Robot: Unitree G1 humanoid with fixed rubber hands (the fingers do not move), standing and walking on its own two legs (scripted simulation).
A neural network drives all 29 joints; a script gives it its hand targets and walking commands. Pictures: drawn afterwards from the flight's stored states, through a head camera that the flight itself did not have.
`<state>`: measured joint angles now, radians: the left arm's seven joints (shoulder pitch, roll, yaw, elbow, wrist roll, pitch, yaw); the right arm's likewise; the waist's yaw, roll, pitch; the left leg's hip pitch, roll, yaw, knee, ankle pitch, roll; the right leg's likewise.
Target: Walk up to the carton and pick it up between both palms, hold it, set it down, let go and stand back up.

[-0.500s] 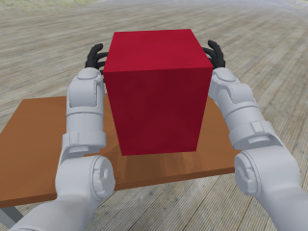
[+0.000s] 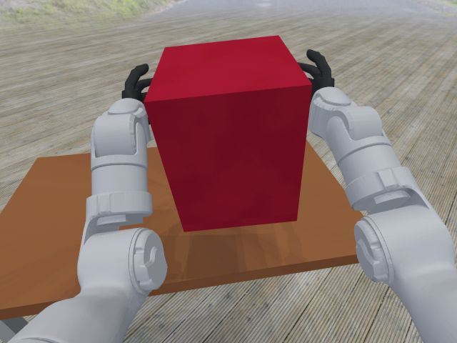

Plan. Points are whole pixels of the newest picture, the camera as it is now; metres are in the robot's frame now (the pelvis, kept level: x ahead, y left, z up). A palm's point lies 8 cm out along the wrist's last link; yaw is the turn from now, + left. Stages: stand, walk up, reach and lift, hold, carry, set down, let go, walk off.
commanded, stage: reach and lift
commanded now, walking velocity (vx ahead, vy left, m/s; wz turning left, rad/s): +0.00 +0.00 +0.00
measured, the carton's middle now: (230, 134) +0.40 -0.01 +0.23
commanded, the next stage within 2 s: hold in 0.32 s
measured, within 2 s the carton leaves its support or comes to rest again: neither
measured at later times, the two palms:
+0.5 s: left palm (126, 95) +0.38 +0.15 +0.32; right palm (322, 79) +0.37 -0.14 +0.33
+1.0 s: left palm (119, 84) +0.37 +0.15 +0.33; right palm (323, 68) +0.37 -0.14 +0.35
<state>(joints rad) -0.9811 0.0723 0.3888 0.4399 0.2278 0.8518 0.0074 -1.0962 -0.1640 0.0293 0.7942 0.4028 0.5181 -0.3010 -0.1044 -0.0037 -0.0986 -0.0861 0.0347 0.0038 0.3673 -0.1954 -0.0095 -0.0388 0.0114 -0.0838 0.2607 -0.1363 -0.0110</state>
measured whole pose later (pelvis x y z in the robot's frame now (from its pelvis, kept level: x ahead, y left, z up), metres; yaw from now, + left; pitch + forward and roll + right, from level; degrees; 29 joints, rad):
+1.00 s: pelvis -0.01 -0.01 +0.00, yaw +1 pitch -3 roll -1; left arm -1.16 0.14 0.41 0.62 0.24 0.90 -0.02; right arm -1.27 -0.19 0.02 0.92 0.42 0.64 -0.33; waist -0.08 0.01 -0.18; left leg -0.14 0.03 -0.04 0.37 -0.18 -0.02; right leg -0.08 0.03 -0.06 0.26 -0.13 -0.03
